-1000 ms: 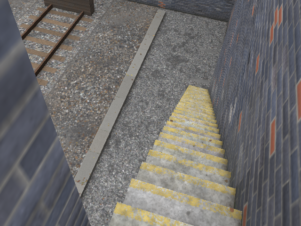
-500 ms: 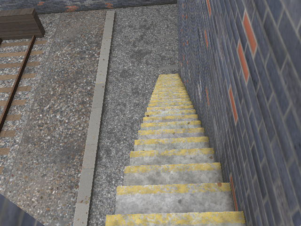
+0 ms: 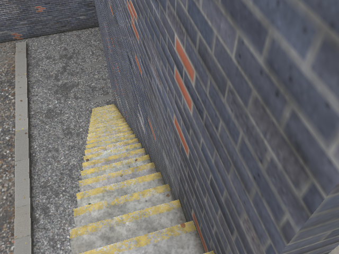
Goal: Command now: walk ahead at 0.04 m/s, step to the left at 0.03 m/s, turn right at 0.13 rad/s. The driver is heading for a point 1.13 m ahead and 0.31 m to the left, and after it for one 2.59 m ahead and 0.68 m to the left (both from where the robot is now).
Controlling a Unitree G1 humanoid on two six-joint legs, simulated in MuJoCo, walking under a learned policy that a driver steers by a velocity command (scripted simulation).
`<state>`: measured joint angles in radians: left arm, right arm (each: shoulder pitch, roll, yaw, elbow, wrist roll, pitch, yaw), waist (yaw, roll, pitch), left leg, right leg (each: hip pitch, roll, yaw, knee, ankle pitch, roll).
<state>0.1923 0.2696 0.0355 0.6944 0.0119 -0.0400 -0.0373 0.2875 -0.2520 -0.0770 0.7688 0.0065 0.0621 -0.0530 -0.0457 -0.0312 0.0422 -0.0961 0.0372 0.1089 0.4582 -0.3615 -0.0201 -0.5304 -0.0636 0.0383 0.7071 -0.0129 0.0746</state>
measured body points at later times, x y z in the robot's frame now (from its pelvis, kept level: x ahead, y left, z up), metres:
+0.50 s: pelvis +0.01 +0.02 +0.01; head +0.04 +0.06 +0.45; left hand +0.13 +0.33 -0.10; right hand +0.14 -0.26 -0.09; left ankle -0.01 +0.12 -0.73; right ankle +0.05 -0.13 -0.66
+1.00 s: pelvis +0.04 +0.06 +0.01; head +0.04 +0.06 +0.46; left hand -0.01 +0.34 -0.11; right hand +0.28 -0.12 -0.08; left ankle -0.03 +0.21 -0.70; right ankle +0.07 -0.10 -0.73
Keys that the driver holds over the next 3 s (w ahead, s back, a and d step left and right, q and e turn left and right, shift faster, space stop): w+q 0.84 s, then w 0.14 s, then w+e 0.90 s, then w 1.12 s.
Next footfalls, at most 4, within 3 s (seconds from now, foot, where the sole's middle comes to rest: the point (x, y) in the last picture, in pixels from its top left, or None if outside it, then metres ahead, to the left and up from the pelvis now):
0.32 left None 0.03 0.13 -0.77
0.70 right None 0.11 -0.09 -0.77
1.04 left None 0.01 0.22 -0.77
1.58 right None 0.35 0.03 -0.97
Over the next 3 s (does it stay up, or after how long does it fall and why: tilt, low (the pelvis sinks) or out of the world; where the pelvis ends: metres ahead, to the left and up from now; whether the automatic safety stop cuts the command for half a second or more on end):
stays up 0.96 0.37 -0.82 its command is cut before an obstacle from the start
